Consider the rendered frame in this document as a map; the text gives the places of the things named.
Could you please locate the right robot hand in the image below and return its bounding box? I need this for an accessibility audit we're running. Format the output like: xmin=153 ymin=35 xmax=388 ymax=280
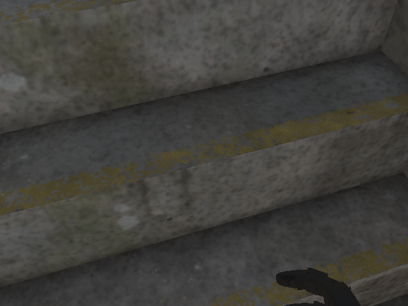
xmin=276 ymin=268 xmax=361 ymax=306

